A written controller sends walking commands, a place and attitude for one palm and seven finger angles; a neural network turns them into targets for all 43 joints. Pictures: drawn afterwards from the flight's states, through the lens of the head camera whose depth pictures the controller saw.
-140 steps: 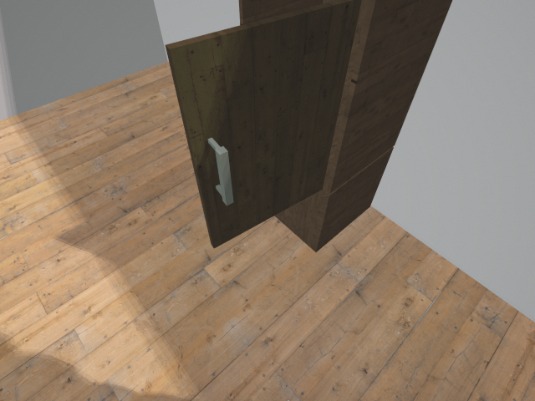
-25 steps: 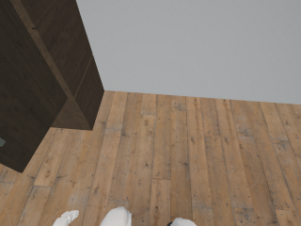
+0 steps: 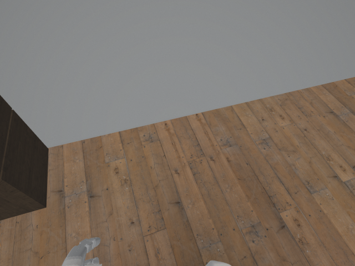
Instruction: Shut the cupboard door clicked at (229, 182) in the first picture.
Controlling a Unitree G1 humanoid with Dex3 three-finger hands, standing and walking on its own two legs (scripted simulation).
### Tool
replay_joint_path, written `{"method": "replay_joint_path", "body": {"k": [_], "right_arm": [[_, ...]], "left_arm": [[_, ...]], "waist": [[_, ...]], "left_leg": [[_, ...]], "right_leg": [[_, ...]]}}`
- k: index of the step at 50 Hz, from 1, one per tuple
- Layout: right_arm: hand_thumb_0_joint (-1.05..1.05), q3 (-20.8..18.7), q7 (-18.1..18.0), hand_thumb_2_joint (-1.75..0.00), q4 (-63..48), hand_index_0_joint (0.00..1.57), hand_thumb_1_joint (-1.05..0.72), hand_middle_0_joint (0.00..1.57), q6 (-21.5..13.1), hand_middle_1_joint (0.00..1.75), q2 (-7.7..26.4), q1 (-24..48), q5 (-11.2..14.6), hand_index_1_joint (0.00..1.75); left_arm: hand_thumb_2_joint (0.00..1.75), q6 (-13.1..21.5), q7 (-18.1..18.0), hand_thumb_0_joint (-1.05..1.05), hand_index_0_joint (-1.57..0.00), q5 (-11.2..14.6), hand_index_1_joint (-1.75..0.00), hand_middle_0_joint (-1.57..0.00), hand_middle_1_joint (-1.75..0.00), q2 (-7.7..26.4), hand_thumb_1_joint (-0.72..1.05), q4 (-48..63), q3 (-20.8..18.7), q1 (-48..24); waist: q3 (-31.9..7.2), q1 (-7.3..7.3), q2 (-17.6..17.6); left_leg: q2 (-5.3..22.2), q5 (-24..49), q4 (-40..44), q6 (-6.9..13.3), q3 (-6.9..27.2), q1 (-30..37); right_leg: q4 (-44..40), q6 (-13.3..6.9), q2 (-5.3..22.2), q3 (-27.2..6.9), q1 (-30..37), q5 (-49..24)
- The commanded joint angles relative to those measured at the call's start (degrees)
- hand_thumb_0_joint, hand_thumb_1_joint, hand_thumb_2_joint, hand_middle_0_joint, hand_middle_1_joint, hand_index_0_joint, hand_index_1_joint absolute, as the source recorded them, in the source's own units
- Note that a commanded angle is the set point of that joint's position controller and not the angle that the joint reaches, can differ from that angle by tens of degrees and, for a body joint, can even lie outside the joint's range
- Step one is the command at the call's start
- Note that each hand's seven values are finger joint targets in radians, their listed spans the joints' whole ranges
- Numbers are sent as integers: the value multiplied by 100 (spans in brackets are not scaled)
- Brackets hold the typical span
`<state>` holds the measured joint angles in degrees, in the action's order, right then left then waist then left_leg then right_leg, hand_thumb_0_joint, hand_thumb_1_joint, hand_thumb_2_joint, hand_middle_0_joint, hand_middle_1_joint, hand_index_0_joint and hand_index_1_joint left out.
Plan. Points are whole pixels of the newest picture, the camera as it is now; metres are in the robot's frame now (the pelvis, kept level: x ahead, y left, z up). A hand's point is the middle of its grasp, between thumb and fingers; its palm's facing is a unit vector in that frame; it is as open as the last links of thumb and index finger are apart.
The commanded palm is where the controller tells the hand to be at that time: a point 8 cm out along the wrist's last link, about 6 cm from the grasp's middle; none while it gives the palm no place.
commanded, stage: walk to a spot facing it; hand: left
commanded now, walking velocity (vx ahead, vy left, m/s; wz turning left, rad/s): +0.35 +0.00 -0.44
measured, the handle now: out of the picture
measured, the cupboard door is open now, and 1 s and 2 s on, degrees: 83 83 83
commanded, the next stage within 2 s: turn to face it in 0.76 s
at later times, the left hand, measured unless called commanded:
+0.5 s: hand (112, 216) +0.27 +0.18 -0.17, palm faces -0.18 -0.97 -0.19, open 7.4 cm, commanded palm none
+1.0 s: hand (166, 141) +0.52 +0.03 -0.16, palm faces -0.32 -0.93 -0.20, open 7.2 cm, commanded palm none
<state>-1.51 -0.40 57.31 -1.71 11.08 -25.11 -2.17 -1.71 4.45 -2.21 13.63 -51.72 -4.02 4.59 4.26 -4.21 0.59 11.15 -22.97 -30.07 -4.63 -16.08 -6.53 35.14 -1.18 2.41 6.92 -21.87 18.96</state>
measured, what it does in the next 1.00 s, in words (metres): walks ahead, turning right: right foot, then left foot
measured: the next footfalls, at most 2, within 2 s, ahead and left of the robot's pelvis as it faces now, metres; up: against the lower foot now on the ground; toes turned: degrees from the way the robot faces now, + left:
right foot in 0.02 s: +0.08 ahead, -0.12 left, +0.00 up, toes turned -7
left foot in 0.36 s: +0.27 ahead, +0.10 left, +0.00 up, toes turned -3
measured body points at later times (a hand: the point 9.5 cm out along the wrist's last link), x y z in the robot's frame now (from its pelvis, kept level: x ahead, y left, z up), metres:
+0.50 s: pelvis +0.19 -0.01 +0.01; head +0.23 +0.00 +0.45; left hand +0.28 +0.23 -0.15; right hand +0.21 -0.25 -0.13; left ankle +0.23 +0.11 -0.73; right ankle +0.11 -0.11 -0.64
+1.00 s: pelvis +0.39 -0.12 +0.01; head +0.43 -0.13 +0.46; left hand +0.53 +0.08 -0.14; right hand +0.35 -0.35 -0.14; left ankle +0.49 -0.01 -0.70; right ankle +0.33 -0.19 -0.73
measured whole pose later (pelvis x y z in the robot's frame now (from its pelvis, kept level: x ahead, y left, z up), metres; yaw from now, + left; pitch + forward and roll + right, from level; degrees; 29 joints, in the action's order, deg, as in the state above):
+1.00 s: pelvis +0.39 -0.12 +0.01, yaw -19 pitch +1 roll +0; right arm -2.0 0.2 58.8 -1.1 9.5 -12.7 -1.3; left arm 3.0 -0.1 -1.3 10.8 -59.0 -3.3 11.1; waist 3.6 -2.4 -0.5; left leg 6.0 -15.3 -43.6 -2.6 -4.6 -27.3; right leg 23.6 -2.6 -0.4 6.9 -9.3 15.4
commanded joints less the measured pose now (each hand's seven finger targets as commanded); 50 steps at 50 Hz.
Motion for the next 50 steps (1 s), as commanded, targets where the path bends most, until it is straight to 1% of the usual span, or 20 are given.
{"method": "replay_joint_path", "body": {"k": [1, 3, 7, 12, 15, 16, 17, 18, 19, 22, 26, 31, 34, 35, 36, 37, 39, 42, 45, 50], "right_arm": [[0, -150, -5, -90, -1014, 20, -90, 20, -118, 30, 680, 1225, 160, 30], [0, -243, -18, -90, -884, 20, -90, 20, -65, 30, 724, 1368, 124, 30], [0, -241, 60, -90, -514, 20, -90, 20, 79, 30, 467, 799, 34, 30], [0, -228, 128, -90, -694, 20, -90, 20, -68, 30, 397, 1257, 55, 30], [0, -276, 89, -90, -575, 20, -90, 20, -166, 30, 572, 880, 55, 30], [0, -329, 36, -90, -377, 20, -90, 20, -212, 30, 817, 266, 46, 30], [0, -471, -25, -90, -228, 20, -90, 20, -247, 30, 1412, -426, -72, 30], [0, -482, -74, -90, -173, 20, -90, 20, -213, 30, 1701, -920, -110, 30], [0, -433, -76, -90, -241, 20, -90, 20, -179, 30, 1555, -567, -69, 30], [0, -240, -94, -90, -436, 20, -90, 20, -286, 30, 798, 347, -27, 30], [0, -247, -106, -90, -201, 20, -90, 20, -353, 30, 804, 225, 21, 30], [0, -287, -32, -90, -100, 20, -90, 20, -227, 30, 877, 303, 2, 30], [0, -270, -25, -90, -91, 20, -90, 20, -155, 30, 980, 447, 23, 30], [0, -256, 11, -90, -133, 20, -90, 20, -147, 30, 913, 587, 62, 30], [0, -181, 64, -90, -265, 20, -90, 20, -172, 30, 571, 608, 159, 30], [0, -170, 43, -90, -517, 20, -90, 20, -186, 30, 490, 909, 190, 30], [0, -231, -2, -90, -426, 20, -90, 20, -147, 30, 567, 1250, 149, 30], [0, -173, 21, -90, -33, 20, -90, 20, 32, 30, 265, 709, 54, 30], [0, -111, 47, -90, 157, 20, -90, 20, 79, 30, 22, 404, 90, 30], [0, -44, 57, -90, 144, 20, -90, 20, -11, 30, -11, 765, 105, 30]], "left_arm": [[90, 289, -317, 0, -20, 173, -30, -20, -30, 1703, 90, -291, -458, 2364], [90, 305, -404, 0, -20, 152, -30, -20, -30, 1202, 90, -50, -306, 1402], [90, 426, -427, 0, -20, 52, -30, -20, -30, 757, 90, 166, -206, 540], [90, 476, -353, 0, -20, 64, -30, -20, -30, 821, 90, -54, -251, 802], [90, 427, -357, 0, -20, 90, -30, -20, -30, 757, 90, -100, -248, 735], [90, 409, -349, 0, -20, 96, -30, -20, -30, 610, 90, -38, -210, 645], [90, 385, -313, 0, -20, 139, -30, -20, -30, 211, 90, 39, -145, 816], [90, 415, -291, 0, -20, 142, -30, -20, -30, 124, 90, 203, -73, 784], [90, 448, -292, 0, -20, 64, -30, -20, -30, 278, 90, 229, -107, 533], [90, 404, -179, 0, -20, 8, -30, -20, -30, 186, 90, 60, -134, 472], [90, 285, -116, 0, -20, 27, -30, -20, -30, -84, 90, 60, -27, 383], [90, 247, -96, 0, -20, 32, -30, -20, -30, -70, 90, 166, -32, 22], [90, 296, -126, 0, -20, 20, -30, -20, -30, 158, 90, -47, -109, 653], [90, 357, -178, 0, -20, 8, -30, -20, -30, 431, 90, -311, -176, 1544], [90, 433, -273, 0, -20, -20, -30, -20, -30, 1086, 90, -560, -355, 2387], [90, 427, -346, 0, -20, 122, -30, -20, -30, 1471, 90, -624, -402, 2691], [90, 416, -450, 0, -20, 140, -30, -20, -30, 1030, 90, -434, -268, 1769], [90, 474, -490, 0, -20, 87, -30, -20, -30, 424, 90, -220, -90, 842], [90, 556, -482, 0, -20, 88, -30, -20, -30, 371, 90, -382, -44, 767], [90, 528, -534, 0, -20, 144, -30, -20, -30, 340, 90, -646, -7, 929]], "waist": [[-1152, 1471, -1762], [-384, 949, -1164], [-301, 250, -863], [-247, 382, -740], [-306, 131, -425], [-465, -170, -25], [-817, -395, 1441], [-1014, -472, 1901], [-763, -339, 1246], [-154, 180, 752], [-537, 249, 710], [-119, 222, 821], [-379, 625, 411], [-737, 1062, -61], [-1291, 1384, -1526], [-1331, 1424, -1967], [-679, 1001, -1215], [-405, 343, -800], [-526, 155, -722], [-459, 332, -603]], "left_leg": [[-529, -1453, -4161, 145, 776, -3964], [-120, -420, -4294, 152, 1461, -3847], [-267, 439, -2906, 56, 1304, -2522], [-618, 867, -1138, 117, 1119, -1930], [-812, 1225, -82, 161, 996, -569], [-630, 942, 233, 256, 1261, 372], [612, -195, 890, 702, 3031, 1265], [1767, -968, 1801, 1272, 4799, 1527], [1832, -1366, 1955, 1423, 4871, 901], [1144, 335, 1908, 1084, 2967, -59], [758, 2497, 1614, 1065, 1289, 377], [785, 1591, 1677, 1010, 757, -235], [642, 2182, 592, 800, 507, -461], [258, 2465, -665, 593, 163, -908], [-397, 1125, -2579, 330, -115, -2367], [-863, -1376, -4053, 249, 582, -3335], [-312, -445, -4495, 277, 1491, -3553], [-180, 204, -3183, 186, 1376, -2293], [-390, 577, -2087, 162, 1183, -1879], [-712, 1398, -403, 260, 1029, -1401]], "right_leg": [[-1841, -1431, 2272, -3845, 3820, -1012], [-2156, -1258, 1830, -3170, 2296, 116], [-2250, -989, 1073, -1743, 956, -483], [-2077, -954, 921, -1757, 1033, -349], [-1537, -741, 727, -1703, 523, -11], [-712, -592, 439, -1461, 6, -29], [1054, -279, -301, -866, -960, 717], [2787, -129, -661, -595, -1746, 1605], [3628, -205, -243, -995, -1989, 1229], [3895, -36, 302, -922, -1961, -141], [2237, 102, 374, -535, -1489, -357], [564, 51, 191, -65, -454, -723], [-66, -100, -130, 218, 974, -729], [-395, -287, -137, -15, 2127, -599], [-979, -817, 1230, -1998, 3507, -189], [-1930, -1428, 2262, -3856, 3711, -859], [-2056, -1336, 2026, -3207, 2481, -647], [-2217, -974, 1355, -1541, 908, -1290], [-2124, -890, 1145, -891, 1034, -2208], [-1475, -549, 1111, -294, 1654, -3052]]}}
